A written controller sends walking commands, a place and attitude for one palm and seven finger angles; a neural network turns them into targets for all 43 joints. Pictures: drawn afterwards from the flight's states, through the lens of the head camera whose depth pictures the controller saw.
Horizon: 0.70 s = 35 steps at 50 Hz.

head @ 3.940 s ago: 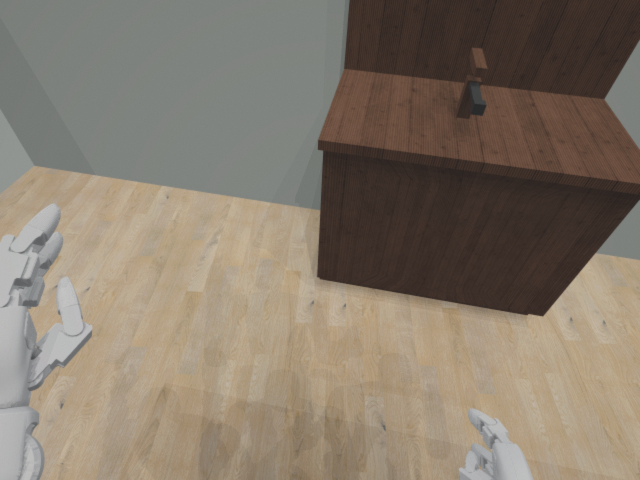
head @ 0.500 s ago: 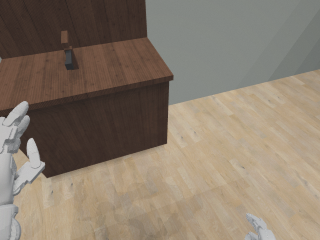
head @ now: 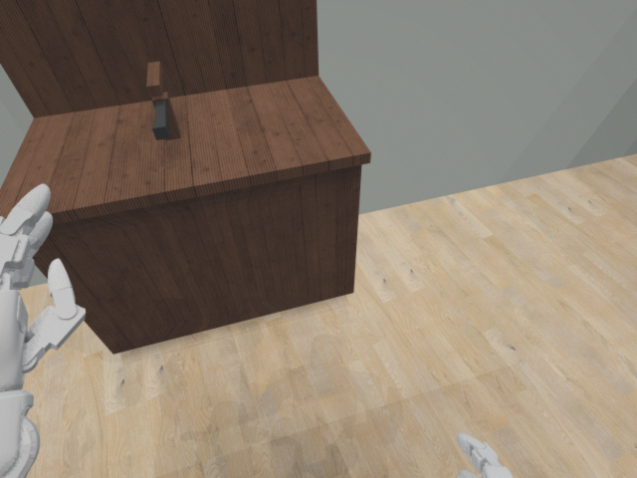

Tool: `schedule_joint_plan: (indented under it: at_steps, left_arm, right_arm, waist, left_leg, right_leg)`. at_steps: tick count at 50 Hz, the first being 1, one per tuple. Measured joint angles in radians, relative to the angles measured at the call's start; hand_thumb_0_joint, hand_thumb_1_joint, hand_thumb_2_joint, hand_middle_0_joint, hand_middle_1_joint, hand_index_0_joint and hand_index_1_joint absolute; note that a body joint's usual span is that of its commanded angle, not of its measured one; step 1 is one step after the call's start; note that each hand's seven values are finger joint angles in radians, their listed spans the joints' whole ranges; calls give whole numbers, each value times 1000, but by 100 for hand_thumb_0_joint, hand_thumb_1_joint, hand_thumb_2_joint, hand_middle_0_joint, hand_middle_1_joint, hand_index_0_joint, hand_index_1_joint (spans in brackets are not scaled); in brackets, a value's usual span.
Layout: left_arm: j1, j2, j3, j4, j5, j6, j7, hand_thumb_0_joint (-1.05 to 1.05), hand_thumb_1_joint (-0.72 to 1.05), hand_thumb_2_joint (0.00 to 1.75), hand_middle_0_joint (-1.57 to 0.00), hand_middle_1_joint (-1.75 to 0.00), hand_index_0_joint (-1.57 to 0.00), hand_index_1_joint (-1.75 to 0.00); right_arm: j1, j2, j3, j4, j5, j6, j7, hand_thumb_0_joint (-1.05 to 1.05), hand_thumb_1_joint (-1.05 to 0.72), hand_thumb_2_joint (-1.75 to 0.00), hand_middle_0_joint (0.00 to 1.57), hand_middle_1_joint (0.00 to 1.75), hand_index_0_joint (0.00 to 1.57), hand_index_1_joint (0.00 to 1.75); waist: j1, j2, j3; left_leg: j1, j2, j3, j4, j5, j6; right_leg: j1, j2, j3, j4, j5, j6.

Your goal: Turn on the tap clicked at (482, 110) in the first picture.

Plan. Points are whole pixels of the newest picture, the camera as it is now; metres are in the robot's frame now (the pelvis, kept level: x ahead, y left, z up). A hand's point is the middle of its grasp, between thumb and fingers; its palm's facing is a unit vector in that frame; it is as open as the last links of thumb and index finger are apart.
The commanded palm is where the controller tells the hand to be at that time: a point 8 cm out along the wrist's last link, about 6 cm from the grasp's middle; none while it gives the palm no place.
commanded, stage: take the last steps up to it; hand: left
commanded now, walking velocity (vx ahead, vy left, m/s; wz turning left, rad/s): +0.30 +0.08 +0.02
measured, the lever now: (161, 130) +0.76 +0.40 +0.05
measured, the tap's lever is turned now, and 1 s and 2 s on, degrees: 0 0 0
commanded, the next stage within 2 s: come to a stop and stand still in 1.44 s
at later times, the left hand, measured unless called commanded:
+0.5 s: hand (112, 223) +0.32 +0.25 +0.20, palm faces +0.36 -0.83 -0.43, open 7.4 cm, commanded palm +0.27 +0.30 +0.19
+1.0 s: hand (137, 158) +0.44 +0.27 +0.20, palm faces +0.41 -0.83 -0.37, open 7.4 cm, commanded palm +0.37 +0.31 +0.19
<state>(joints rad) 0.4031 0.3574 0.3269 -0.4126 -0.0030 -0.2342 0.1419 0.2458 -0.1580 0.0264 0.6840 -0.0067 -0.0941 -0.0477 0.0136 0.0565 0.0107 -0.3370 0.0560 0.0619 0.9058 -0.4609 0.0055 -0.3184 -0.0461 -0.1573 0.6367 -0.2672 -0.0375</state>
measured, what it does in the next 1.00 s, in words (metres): walks ahead: left foot, then right foot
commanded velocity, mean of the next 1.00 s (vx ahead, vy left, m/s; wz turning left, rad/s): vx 0.29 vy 0.05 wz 0.01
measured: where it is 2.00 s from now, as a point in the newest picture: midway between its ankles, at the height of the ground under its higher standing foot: (338, 466)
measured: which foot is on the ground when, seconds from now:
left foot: up 0.00-0.22, down 0.24-0.56, up 0.58-0.86, down 0.88-1.00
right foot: down 0.00-0.24, up 0.26-0.52, down 0.54-0.90, up 0.92-1.00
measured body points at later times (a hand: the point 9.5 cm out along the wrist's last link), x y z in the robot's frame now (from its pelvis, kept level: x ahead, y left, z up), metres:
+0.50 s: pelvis +0.10 +0.02 +0.01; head +0.11 +0.02 +0.46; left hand +0.30 +0.29 +0.22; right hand +0.25 -0.19 -0.08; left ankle +0.09 +0.15 -0.72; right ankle +0.13 -0.08 -0.70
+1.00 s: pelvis +0.21 +0.03 +0.01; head +0.22 +0.04 +0.46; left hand +0.41 +0.31 +0.22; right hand +0.38 -0.21 -0.07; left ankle +0.25 +0.15 -0.72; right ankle +0.17 -0.08 -0.66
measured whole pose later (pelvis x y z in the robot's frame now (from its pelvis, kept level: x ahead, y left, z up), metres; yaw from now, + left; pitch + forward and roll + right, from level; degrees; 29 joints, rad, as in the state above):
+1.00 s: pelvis +0.21 +0.03 +0.01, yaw -1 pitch -2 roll +1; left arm 0.39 0.39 0.38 -0.48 -0.02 -0.24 0.16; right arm 0.18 -0.19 -0.03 0.60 0.00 -0.09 -0.07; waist -0.01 -0.04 0.04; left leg -0.30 0.07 0.16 0.59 -0.26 0.02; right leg -0.39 -0.06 -0.06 1.06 -0.52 0.01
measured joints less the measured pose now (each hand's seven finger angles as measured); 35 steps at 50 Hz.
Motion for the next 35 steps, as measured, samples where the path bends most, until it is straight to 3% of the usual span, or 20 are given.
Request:
schedule_joint_plan:
  at_steps: [2,4,9,12,15,18,21,24,27,28,31,33,35]
  left_arm:
    - [-8,-25,-6,10,-4,-2,-5,1,89,90,-21,-30,-21,-30]
    - [9,-37,-6,0,-4,-4,-7,1,89,90,-21,-30,-21,-30]
    - [64,-11,8,-93,-5,-9,7,1,89,90,-21,-30,-21,-30]
    - [73,2,17,-141,-10,-17,20,1,89,90,-21,-30,-21,-30]
    - [33,23,41,-102,-13,-30,25,1,89,90,-21,-30,-21,-30]
    - [7,22,49,-52,-14,-16,21,1,89,90,-21,-30,-21,-30]
    - [29,7,40,-67,-16,-4,15,1,89,90,-21,-30,-21,-30]
    - [66,8,27,-85,-17,-5,8,1,89,90,-21,-30,-21,-30]
    - [78,34,31,-78,-14,0,6,1,89,90,-21,-30,-21,-30]
    - [69,40,32,-72,-11,1,6,1,89,90,-21,-30,-21,-30]
    - [25,9,15,-39,-15,8,-1,1,89,90,-21,-30,-21,-30]
    - [24,-18,12,-29,-17,5,-5,1,89,90,-21,-30,-21,-30]
    - [38,-29,12,-35,-14,3,-4,1,89,90,-21,-30,-21,-30]
  right_arm:
    - [-18,-26,-10,20,0,15,6,2,-90,-90,20,30,21,30]
    - [-27,-46,-18,21,2,25,4,2,-90,-90,20,30,21,30]
    - [-16,-77,-45,-31,-4,20,-14,2,-91,-90,20,30,20,30]
    - [-6,-104,-65,-69,-2,8,-28,2,-91,-90,20,30,20,30]
    - [-25,-80,-76,-72,5,4,-37,2,-91,-90,19,30,20,30]
    - [-32,-39,-60,-67,11,-10,-26,2,-91,-90,19,30,20,30]
    - [-26,-4,-32,-69,10,-26,-9,1,-91,-90,19,30,20,30]
    - [-14,19,-7,-71,6,-30,-3,1,-91,-90,20,30,20,30]
    - [0,30,9,-72,5,-22,-5,1,-90,-90,20,30,21,30]
    - [0,25,9,-70,6,-16,-6,1,-90,-90,20,30,21,30]
    - [-30,-6,-3,-19,6,7,2,1,-90,-90,20,30,21,30]
    - [-44,-27,-11,3,6,20,5,2,-90,-90,20,30,21,30]
    - [-48,-42,-19,4,6,30,2,2,-91,-90,20,30,21,30]
  waist:
    - [4,-7,11]
    - [-4,-23,17]
    - [-17,-85,26]
    - [-16,-81,24]
    - [-16,-101,23]
    - [-31,-87,5]
    - [-34,-69,-2]
    - [-30,-46,1]
    - [-24,-29,7]
    - [-21,-18,11]
    - [-6,4,34]
    - [-3,-1,41]
    - [-8,-15,45]
  left_leg:
    - [-76,-13,-11,162,22,-10]
    - [-119,-4,-2,184,55,-16]
    - [-55,21,45,-158,121,-7]
    - [38,20,64,-347,205,0]
    - [43,10,84,-292,199,6]
    - [63,15,78,-317,175,8]
    - [91,22,81,-363,184,0]
    - [114,31,82,-379,173,-12]
    - [109,38,72,-316,122,-30]
    - [87,47,65,-256,88,-19]
    - [-32,18,-4,76,3,-12]
    - [-105,2,-14,227,37,-22]
    - [-147,5,-4,236,65,-28]
  right_leg:
    - [16,-4,6,-16,-15,-2]
    - [39,-10,10,-57,-4,7]
    - [76,-35,25,-97,-6,26]
    - [77,-36,34,-32,-60,48]
    - [6,-29,91,203,-215,44]
    - [-84,-8,91,382,-229,49]
    - [-122,-13,63,338,-173,57]
    - [-97,-12,33,173,-128,62]
    - [-15,1,4,-24,-75,56]
    - [-7,7,-4,-43,-10,33]
    - [-7,10,-15,14,-29,-18]
    - [19,8,-11,-14,-38,-20]
    - [47,3,-9,-59,-25,-11]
